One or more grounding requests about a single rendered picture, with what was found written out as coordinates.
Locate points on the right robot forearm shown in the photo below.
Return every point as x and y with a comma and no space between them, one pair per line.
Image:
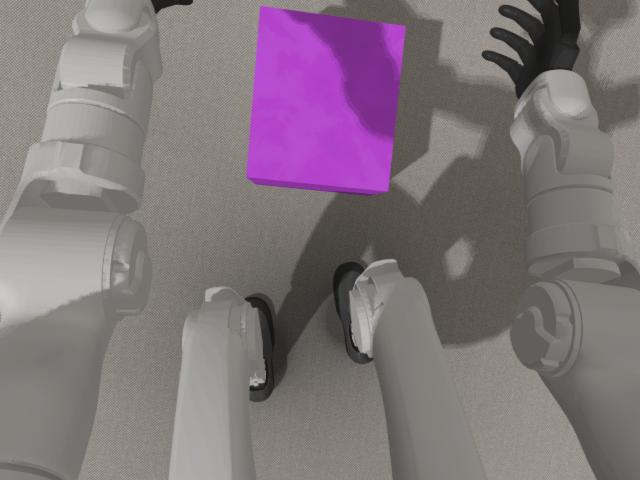
570,192

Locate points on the left robot forearm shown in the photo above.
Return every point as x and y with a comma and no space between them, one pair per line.
90,154

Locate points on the robot left foot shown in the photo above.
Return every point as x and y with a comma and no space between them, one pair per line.
261,391

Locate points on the carton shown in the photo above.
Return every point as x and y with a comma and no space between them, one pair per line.
324,102

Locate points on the right robot hand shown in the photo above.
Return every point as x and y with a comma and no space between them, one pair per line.
554,41

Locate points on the robot left shin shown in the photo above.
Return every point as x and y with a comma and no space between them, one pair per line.
217,294

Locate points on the left robot upper arm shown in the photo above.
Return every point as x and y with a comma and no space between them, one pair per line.
66,278

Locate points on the right robot upper arm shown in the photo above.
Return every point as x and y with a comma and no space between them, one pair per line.
583,339

